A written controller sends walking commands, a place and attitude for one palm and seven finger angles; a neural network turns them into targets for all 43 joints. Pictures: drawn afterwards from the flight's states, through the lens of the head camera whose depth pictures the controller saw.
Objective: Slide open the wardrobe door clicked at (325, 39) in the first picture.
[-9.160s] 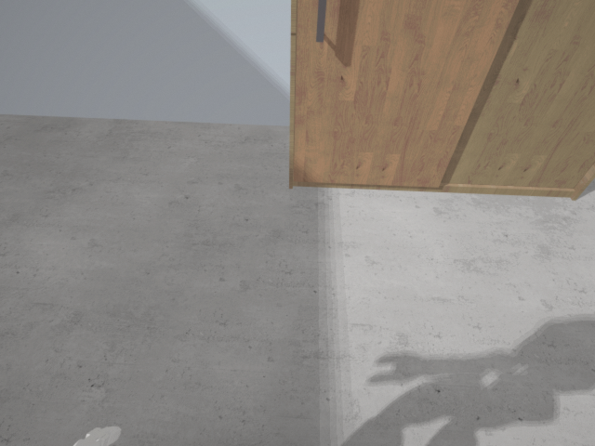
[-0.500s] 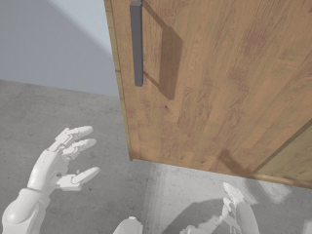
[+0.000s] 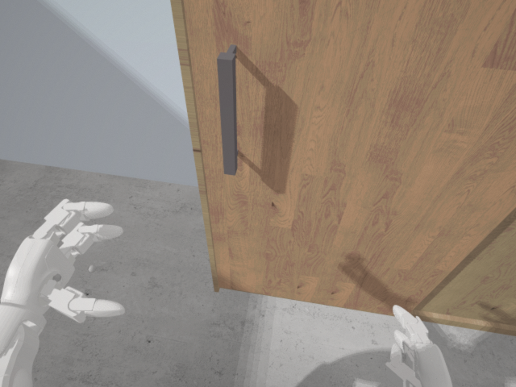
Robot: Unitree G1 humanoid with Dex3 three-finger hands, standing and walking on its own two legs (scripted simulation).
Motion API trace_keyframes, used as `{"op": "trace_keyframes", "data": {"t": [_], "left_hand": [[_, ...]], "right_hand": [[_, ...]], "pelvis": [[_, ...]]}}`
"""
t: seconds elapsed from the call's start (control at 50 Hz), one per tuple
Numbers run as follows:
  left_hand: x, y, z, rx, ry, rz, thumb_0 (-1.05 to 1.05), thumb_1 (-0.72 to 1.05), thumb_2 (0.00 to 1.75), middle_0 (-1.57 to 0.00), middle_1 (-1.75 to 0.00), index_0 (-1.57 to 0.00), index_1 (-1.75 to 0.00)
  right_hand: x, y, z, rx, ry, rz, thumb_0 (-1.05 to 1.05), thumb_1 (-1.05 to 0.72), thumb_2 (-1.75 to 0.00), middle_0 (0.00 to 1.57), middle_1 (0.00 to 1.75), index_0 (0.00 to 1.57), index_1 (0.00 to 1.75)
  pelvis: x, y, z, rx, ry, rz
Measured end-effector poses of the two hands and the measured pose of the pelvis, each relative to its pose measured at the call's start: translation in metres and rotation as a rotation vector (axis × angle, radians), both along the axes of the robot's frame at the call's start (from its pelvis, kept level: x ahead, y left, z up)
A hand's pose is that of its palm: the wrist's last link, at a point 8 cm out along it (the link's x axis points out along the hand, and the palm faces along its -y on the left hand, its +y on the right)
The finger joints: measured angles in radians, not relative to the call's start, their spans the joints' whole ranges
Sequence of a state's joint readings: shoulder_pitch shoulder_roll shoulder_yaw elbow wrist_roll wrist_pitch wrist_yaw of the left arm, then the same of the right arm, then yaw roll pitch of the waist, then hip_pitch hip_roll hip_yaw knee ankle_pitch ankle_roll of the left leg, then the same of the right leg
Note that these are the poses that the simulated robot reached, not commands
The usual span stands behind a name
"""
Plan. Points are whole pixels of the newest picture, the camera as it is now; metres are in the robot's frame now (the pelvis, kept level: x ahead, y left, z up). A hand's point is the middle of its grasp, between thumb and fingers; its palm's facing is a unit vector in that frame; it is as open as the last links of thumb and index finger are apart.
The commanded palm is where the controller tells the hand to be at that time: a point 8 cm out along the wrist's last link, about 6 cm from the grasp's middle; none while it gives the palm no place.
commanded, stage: raise the hand with hooked fingers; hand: left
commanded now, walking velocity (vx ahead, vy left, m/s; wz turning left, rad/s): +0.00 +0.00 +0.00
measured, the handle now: (231, 115) +0.56 +0.11 +0.13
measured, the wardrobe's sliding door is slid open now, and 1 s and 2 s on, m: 0.00 0.00 0.00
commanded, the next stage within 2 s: move the hooked fingers beside the handle in 0.92 s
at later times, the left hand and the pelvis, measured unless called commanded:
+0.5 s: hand (74, 214) +0.28 +0.27 +0.16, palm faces -0.01 -1.00 -0.06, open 14.0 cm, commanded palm +0.24 +0.31 +0.16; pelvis +0.00 -0.01 +0.02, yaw +0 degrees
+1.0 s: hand (86, 217) +0.28 +0.26 +0.15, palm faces -0.01 -1.00 -0.04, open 14.0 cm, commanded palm +0.25 +0.30 +0.16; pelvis +0.01 -0.01 +0.02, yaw -1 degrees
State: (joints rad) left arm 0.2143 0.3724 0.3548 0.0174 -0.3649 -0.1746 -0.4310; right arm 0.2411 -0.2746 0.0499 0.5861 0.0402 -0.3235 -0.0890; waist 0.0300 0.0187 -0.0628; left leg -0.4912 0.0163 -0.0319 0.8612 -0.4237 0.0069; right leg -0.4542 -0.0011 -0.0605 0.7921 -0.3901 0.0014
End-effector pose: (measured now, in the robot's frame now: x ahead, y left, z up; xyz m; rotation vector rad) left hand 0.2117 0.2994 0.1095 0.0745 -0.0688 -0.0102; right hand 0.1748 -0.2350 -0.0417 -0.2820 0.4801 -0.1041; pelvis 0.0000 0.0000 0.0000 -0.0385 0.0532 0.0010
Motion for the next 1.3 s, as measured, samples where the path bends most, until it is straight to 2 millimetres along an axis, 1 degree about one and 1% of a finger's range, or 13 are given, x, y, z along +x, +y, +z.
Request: {"op": "trace_keyframes", "data": {"t": [0.06, 0.16, 0.22, 0.28, 0.36, 0.42, 0.54, 0.7, 0.86, 1.08, 1.14, 1.2, 1.3], "left_hand": [[0.006, 0.009, 0.012, -0.011, -0.016, 0.016, 0.00, -0.35, 0.36, -0.29, -1.10, -0.29, -1.10], [0.015, 0.013, 0.012, -0.022, 0.080, -0.001, 0.00, -0.43, 0.33, -0.30, -1.15, -0.29, -1.16], [0.018, 0.011, 0.018, -0.016, 0.086, -0.012, 0.00, -0.46, 0.32, -0.30, -1.17, -0.30, -1.18], [0.021, 0.015, 0.030, -0.011, 0.036, 0.000, -0.01, -0.48, 0.31, -0.30, -1.18, -0.30, -1.19], [0.029, 0.024, 0.047, -0.011, -0.010, 0.026, -0.01, -0.49, 0.30, -0.30, -1.19, -0.30, -1.19], [0.037, 0.027, 0.052, -0.016, 0.013, 0.024, -0.01, -0.50, 0.30, -0.30, -1.19, -0.30, -1.20], [0.049, 0.021, 0.051, -0.017, 0.068, -0.016, -0.01, -0.50, 0.30, -0.30, -1.19, -0.30, -1.20], [0.048, 0.012, 0.043, -0.046, 0.057, -0.004, -0.01, -0.50, 0.30, -0.30, -1.20, -0.30, -1.20], [0.045, 0.010, 0.048, -0.028, 0.045, 0.015, -0.01, -0.50, 0.30, -0.30, -1.20, -0.30, -1.20], [0.047, 0.010, 0.046, -0.041, 0.064, 0.000, -0.01, -0.50, 0.30, -0.30, -1.20, -0.30, -1.20], [0.052, 0.011, 0.044, -0.053, 0.063, 0.006, -0.01, -0.50, 0.30, -0.30, -1.20, -0.30, -1.20], [0.062, 0.009, 0.042, -0.061, 0.067, 0.005, -0.01, -0.50, 0.30, -0.30, -1.20, -0.30, -1.20], [0.083, -0.004, 0.046, -0.053, 0.055, -0.035, -0.01, -0.50, 0.30, -0.30, -1.20, -0.30, -1.20]], "right_hand": [[0.007, 0.007, 0.004, 0.018, -0.014, 0.019, 0.02, -0.90, -0.90, 0.20, 0.30, 0.20, 0.30], [0.010, 0.015, 0.004, 0.045, -0.005, 0.036, 0.01, -0.90, -0.90, 0.20, 0.30, 0.20, 0.30], [0.007, 0.017, 0.002, 0.051, 0.014, 0.039, 0.01, -0.90, -0.90, 0.21, 0.30, 0.20, 0.30], [0.002, 0.016, 0.000, 0.051, 0.037, 0.037, 0.01, -0.90, -0.90, 0.21, 0.30, 0.20, 0.30], [-0.005, 0.012, -0.002, 0.048, 0.069, 0.024, 0.01, -0.90, -0.90, 0.21, 0.30, 0.20, 0.30], [-0.010, 0.006, -0.004, 0.046, 0.088, 0.008, 0.02, -0.90, -0.90, 0.21, 0.30, 0.20, 0.30], [-0.017, -0.006, -0.003, 0.042, 0.100, -0.023, 0.02, -0.90, -0.90, 0.21, 0.30, 0.20, 0.30], [-0.017, -0.015, 0.002, 0.032, 0.094, -0.036, 0.02, -0.90, -0.90, 0.20, 0.30, 0.20, 0.30], [-0.008, -0.013, 0.003, 0.037, 0.078, -0.026, 0.02, -0.90, -0.90, 0.20, 0.30, 0.20, 0.30], [-0.002, -0.009, 0.003, 0.047, 0.071, -0.013, 0.02, -0.90, -0.90, 0.20, 0.30, 0.20, 0.30], [-0.004, -0.010, 0.002, 0.040, 0.082, -0.014, 0.01, -0.90, -0.90, 0.20, 0.30, 0.20, 0.30], [-0.007, -0.011, 0.001, 0.030, 0.098, -0.019, 0.01, -0.90, -0.90, 0.21, 0.30, 0.20, 0.30], [-0.014, -0.014, -0.002, 0.027, 0.114, -0.043, 0.01, -0.90, -0.90, 0.20, 0.30, 0.20, 0.30]], "pelvis": [[0.001, -0.001, 0.004, 0.001, -0.015, 0.003], [0.001, 0.000, 0.009, 0.006, -0.029, 0.001], [0.001, -0.001, 0.012, 0.009, -0.035, -0.001], [0.002, -0.003, 0.014, 0.010, -0.043, -0.003], [0.003, -0.005, 0.017, 0.011, -0.055, -0.001], [0.003, -0.006, 0.019, 0.013, -0.059, 0.000], [0.003, -0.008, 0.022, 0.020, -0.055, -0.010], [0.006, -0.011, 0.023, 0.025, -0.058, -0.020], [0.006, -0.014, 0.024, 0.026, -0.066, -0.015], [0.006, -0.015, 0.025, 0.028, -0.063, -0.013], [0.005, -0.016, 0.024, 0.027, -0.061, -0.008], [0.003, -0.015, 0.024, 0.026, -0.059, -0.005], [0.003, -0.014, 0.024, 0.028, -0.047, -0.010]]}}
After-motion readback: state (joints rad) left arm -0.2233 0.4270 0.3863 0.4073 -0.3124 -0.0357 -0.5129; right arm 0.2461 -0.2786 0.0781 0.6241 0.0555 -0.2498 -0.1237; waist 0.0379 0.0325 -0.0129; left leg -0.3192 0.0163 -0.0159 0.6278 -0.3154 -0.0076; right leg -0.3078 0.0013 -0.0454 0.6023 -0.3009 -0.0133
